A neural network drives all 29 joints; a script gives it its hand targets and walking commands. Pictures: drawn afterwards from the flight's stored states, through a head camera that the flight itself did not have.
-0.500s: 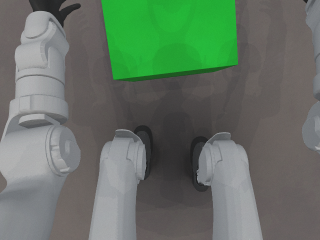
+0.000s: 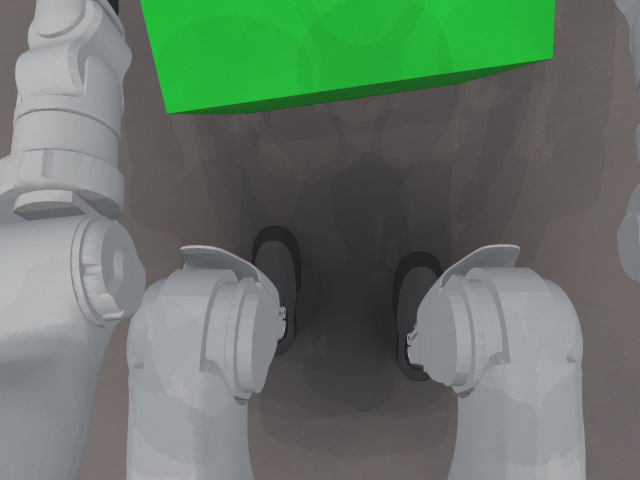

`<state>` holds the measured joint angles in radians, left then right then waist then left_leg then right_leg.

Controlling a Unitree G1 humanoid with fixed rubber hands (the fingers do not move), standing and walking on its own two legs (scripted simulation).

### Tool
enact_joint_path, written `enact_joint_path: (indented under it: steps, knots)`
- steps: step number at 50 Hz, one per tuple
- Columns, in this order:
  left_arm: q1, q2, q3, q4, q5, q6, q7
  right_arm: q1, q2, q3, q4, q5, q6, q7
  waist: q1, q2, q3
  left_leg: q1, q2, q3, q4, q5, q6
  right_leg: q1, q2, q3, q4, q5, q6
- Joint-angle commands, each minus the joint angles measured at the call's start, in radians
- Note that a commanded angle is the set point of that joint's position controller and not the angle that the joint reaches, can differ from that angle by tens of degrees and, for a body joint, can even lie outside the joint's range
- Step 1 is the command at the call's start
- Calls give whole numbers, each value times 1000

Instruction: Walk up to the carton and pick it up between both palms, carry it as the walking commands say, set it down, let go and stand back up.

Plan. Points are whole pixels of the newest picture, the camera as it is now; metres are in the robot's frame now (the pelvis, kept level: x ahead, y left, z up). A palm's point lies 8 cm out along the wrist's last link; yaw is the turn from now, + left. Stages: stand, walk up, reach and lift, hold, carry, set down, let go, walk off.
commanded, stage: reach and lift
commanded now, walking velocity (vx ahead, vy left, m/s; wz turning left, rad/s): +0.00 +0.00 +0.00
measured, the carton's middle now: out of the picture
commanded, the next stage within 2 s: none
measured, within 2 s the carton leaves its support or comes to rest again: leaves its support in 1.74 s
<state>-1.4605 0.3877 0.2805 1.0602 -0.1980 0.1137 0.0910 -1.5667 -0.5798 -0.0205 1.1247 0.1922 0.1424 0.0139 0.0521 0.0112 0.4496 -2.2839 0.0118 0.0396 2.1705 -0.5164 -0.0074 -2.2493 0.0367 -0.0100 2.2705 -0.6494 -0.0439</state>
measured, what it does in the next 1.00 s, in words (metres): stands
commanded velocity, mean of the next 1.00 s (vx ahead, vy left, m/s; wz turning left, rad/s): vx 0.00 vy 0.00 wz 0.00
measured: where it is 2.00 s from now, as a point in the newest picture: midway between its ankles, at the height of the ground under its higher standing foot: (345, 322)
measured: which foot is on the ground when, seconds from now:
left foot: down 0.00-1.00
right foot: down 0.00-1.00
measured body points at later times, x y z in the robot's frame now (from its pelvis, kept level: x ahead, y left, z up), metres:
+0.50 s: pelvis -0.01 +0.00 -0.01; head +0.37 -0.01 +0.22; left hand +0.55 +0.22 -0.18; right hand +0.59 -0.22 -0.17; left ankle +0.13 +0.12 -0.33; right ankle +0.09 -0.10 -0.33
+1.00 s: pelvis -0.01 +0.01 +0.00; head +0.38 -0.01 +0.22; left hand +0.56 +0.20 -0.18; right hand +0.59 -0.17 -0.18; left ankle +0.13 +0.12 -0.33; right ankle +0.09 -0.10 -0.33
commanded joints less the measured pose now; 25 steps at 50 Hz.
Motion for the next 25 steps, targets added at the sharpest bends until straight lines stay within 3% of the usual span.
enact_joint_path:
  steps: [1,7,13,25]
  knots:
    - [-253,196,6,-117,-20,-28,11,-321,-172,-6,-125,20,-26,-16,46,-118,-1362,722,1,6,-41,365,-6,606,-52,64,-200,392,45]
    - [-218,170,-23,-78,-54,-21,14,-285,-166,2,-97,22,-22,-20,24,-110,-1317,717,-4,2,-27,386,-8,598,-50,57,-184,412,41]
    - [-217,170,-14,-55,-31,-23,15,-278,-145,4,-49,27,-23,-4,39,-93,-1214,687,-3,-5,-42,351,-4,512,-50,58,-191,347,36]
    - [-302,140,-48,-43,-38,-25,27,-354,-125,21,-2,36,-29,-13,37,-78,-1228,724,-7,-10,-58,330,-9,493,-45,57,-210,309,34]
